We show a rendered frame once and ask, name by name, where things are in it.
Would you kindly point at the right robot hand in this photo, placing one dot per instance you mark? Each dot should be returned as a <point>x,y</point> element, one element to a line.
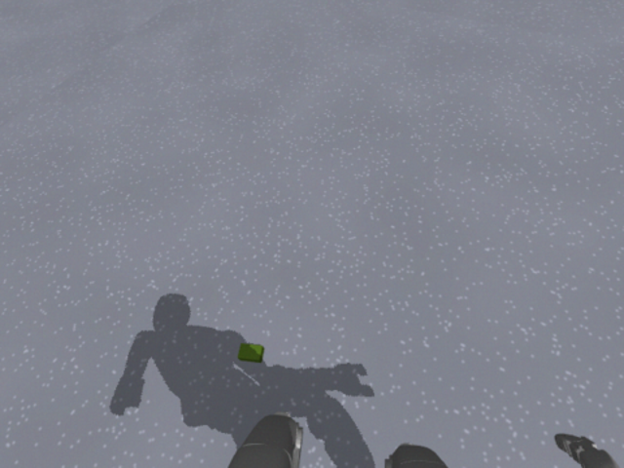
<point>585,452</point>

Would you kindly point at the small box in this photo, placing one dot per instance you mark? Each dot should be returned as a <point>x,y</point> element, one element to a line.
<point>251,353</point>

